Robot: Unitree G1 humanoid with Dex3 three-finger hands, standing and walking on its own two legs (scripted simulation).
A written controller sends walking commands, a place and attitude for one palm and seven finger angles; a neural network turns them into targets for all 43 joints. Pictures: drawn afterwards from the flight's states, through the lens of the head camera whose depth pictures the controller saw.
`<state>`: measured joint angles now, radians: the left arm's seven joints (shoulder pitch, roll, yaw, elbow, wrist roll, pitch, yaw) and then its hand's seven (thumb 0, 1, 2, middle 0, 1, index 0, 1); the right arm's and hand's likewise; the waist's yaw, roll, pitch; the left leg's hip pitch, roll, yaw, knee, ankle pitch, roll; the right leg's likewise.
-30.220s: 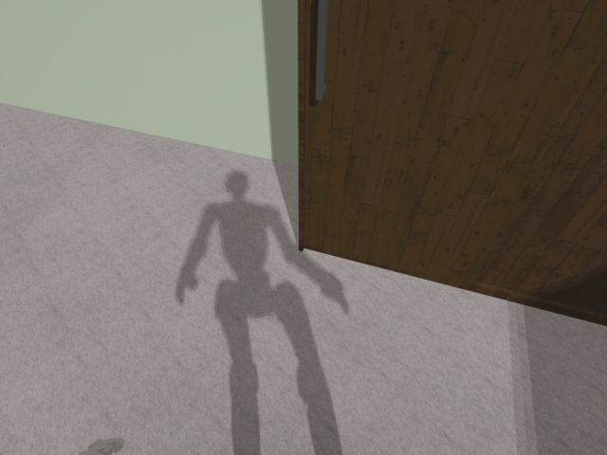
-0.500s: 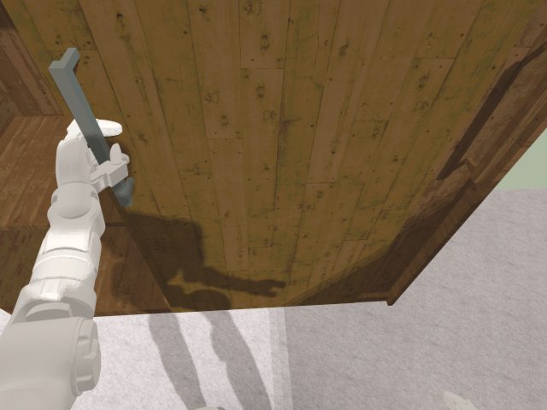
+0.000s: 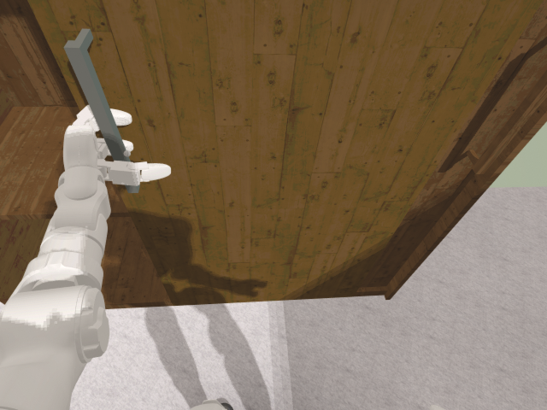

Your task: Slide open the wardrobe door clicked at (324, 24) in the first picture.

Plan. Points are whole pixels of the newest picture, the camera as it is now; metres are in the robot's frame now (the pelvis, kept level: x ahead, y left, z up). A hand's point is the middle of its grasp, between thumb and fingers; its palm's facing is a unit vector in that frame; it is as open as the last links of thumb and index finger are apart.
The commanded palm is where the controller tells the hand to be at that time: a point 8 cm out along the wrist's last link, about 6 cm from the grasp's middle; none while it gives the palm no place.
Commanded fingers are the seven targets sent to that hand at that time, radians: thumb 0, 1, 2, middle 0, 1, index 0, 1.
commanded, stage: loosen the grip on the handle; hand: left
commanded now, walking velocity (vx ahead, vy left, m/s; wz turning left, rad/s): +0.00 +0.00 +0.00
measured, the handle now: (113, 123) +0.51 +0.25 +0.13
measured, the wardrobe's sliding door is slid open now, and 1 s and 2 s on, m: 0.49 0.49 0.49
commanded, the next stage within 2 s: slip the hand off the handle in 0.20 s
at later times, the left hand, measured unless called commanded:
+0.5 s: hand (127, 153) +0.47 +0.23 +0.11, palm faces +0.30 -0.94 -0.17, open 13.9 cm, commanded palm +0.43 +0.29 +0.12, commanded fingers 0.00 -0.55 0.20 -0.25 -1.15 -0.25 -1.15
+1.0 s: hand (75, 159) +0.45 +0.30 +0.11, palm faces +0.31 -0.94 -0.16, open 14.6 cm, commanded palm +0.39 +0.33 +0.12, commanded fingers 0.00 -0.55 0.20 -0.25 -1.15 -0.25 -1.15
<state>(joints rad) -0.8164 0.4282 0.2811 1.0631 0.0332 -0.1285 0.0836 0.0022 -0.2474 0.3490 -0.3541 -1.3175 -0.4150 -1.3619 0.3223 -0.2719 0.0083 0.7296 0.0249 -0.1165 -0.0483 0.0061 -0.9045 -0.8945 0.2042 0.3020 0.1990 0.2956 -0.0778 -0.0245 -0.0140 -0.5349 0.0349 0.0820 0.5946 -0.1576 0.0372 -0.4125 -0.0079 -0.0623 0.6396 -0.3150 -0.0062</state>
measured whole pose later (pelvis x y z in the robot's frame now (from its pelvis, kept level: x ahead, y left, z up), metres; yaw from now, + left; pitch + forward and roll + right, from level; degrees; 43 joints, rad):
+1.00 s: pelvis +0.05 -0.01 +0.00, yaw -1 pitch +8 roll -1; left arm -0.52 0.55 0.44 0.83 -0.08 -0.11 -0.14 -0.01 -0.54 0.20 -0.25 -1.15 -0.26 -1.15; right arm 0.37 -0.28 0.00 0.68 0.05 -0.05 -0.08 0.01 -0.91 -0.89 0.20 0.30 0.20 0.30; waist -0.04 0.01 -0.08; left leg -0.54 0.05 0.07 0.65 -0.25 0.02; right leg -0.39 0.02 -0.05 0.62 -0.37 -0.02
